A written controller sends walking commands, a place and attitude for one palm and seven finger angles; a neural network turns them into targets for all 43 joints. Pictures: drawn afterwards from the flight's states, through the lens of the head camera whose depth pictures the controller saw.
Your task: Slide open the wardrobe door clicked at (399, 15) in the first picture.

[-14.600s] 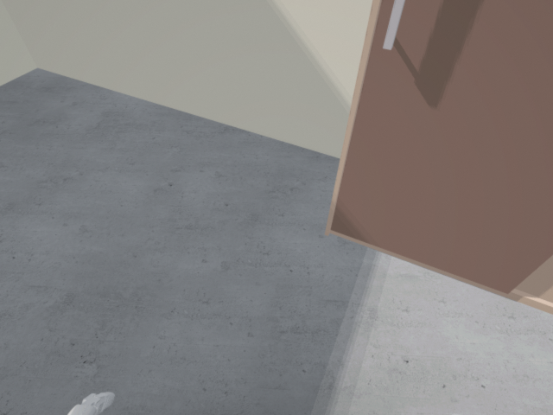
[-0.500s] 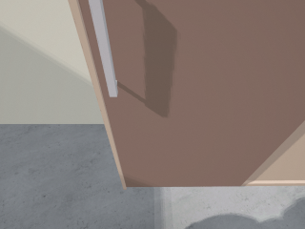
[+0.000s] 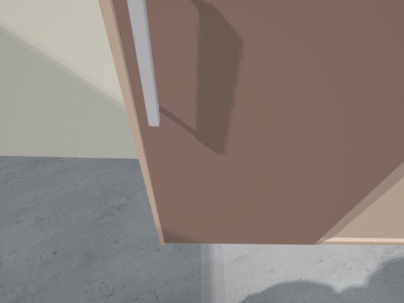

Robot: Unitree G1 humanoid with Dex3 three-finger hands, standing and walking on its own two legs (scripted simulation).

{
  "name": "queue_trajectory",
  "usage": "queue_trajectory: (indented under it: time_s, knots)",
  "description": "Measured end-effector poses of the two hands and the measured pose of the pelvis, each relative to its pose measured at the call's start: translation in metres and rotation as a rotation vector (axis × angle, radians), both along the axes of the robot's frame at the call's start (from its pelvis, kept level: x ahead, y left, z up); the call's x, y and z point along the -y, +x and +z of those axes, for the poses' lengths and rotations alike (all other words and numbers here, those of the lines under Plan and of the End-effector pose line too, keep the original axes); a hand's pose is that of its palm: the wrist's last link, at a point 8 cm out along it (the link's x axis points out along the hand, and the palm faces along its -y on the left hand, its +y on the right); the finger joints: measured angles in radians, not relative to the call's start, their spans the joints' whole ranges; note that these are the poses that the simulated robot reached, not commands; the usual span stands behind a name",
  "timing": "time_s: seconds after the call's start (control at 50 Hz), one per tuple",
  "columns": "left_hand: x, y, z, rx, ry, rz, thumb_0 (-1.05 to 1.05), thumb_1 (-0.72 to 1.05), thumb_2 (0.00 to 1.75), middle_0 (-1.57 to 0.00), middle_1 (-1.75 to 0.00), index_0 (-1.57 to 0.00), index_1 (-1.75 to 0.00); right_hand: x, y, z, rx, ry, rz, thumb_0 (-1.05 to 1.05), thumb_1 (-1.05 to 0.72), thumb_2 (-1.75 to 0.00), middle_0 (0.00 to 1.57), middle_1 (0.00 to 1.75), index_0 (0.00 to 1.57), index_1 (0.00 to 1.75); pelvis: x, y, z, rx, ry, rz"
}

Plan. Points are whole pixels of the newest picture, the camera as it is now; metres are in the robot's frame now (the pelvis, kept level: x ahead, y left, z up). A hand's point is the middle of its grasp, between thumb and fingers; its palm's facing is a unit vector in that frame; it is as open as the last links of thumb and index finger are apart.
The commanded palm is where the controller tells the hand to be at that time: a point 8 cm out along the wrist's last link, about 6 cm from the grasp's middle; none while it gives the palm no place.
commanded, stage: look again from close up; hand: left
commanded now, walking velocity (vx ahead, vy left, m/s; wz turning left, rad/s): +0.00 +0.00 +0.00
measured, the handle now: (145, 47) +0.46 +0.14 +0.27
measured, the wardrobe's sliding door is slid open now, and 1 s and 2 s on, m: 0.00 0.00 0.00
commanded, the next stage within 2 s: raise the hand with hooked fingers in 1.00 s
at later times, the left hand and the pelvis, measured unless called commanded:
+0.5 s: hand out of the picture +0.00 +0.18 -0.17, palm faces -0.02 -0.97 -0.22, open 7.4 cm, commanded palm none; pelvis -0.01 -0.01 +0.00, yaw +0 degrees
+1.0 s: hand out of the picture +0.00 +0.17 -0.17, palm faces -0.01 -0.97 -0.23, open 7.4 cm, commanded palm none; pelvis +0.00 -0.02 +0.00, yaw +0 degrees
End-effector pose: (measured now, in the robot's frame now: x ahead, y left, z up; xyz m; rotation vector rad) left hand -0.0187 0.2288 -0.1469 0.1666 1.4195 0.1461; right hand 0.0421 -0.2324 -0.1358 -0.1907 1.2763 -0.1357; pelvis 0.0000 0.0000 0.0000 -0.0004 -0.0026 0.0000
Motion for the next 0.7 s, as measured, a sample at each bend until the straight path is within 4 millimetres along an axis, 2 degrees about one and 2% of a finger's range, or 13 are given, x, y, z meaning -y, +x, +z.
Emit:
queue_trajectory:
  time_s: [0.42,0.7]
  knots:
    - [-0.001,0.012,0.006,0.046,0.023,-0.028,0.01,0.91,0.90,-0.20,-0.30,-0.20,-0.30,0.020,-0.022,0.002,-0.037,-0.014,-0.019,0.00,-0.91,-0.89,0.20,0.30,0.20,0.30,0.009,-0.008,0.003,0.008,0.003,-0.001]
    - [0.005,0.015,0.007,0.053,0.022,-0.028,0.01,0.91,0.89,-0.20,-0.30,-0.20,-0.30,0.030,-0.020,0.003,-0.040,-0.023,-0.014,0.00,-0.91,-0.89,0.20,0.30,0.20,0.30,0.017,-0.007,0.004,0.009,0.002,0.001]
